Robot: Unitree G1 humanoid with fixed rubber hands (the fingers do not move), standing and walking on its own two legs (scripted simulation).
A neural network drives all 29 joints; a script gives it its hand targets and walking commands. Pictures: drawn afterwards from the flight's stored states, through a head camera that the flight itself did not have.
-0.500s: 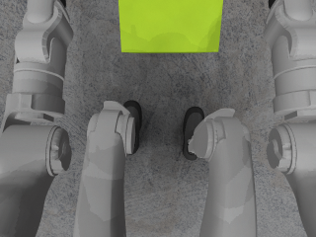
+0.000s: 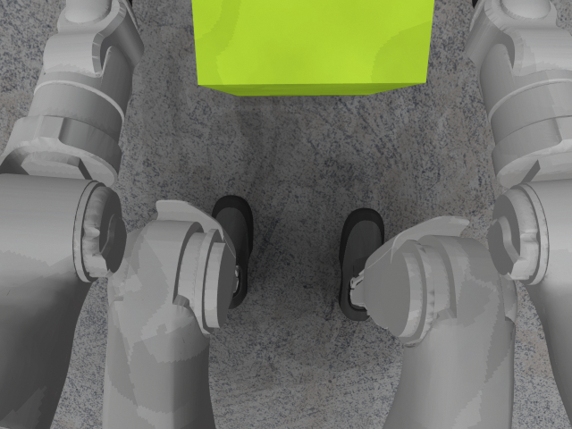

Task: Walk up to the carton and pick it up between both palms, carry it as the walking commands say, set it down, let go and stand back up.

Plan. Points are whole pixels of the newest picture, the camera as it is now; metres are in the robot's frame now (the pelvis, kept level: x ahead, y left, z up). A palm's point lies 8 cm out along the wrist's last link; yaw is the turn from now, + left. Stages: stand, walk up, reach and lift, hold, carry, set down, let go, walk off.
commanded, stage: reach and lift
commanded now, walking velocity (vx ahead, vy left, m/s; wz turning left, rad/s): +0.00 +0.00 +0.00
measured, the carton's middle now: out of the picture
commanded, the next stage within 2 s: none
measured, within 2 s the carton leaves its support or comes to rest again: leaves its support in 1.58 s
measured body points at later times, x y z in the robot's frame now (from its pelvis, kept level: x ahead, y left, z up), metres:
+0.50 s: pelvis +0.01 +0.00 +0.00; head +0.38 +0.02 +0.23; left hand +0.54 +0.22 -0.19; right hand +0.57 -0.16 -0.19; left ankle +0.14 +0.12 -0.34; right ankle +0.13 -0.11 -0.34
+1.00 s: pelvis +0.01 +0.00 +0.01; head +0.40 +0.01 +0.23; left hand +0.56 +0.17 -0.19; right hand +0.58 -0.13 -0.20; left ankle +0.14 +0.12 -0.34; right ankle +0.13 -0.11 -0.34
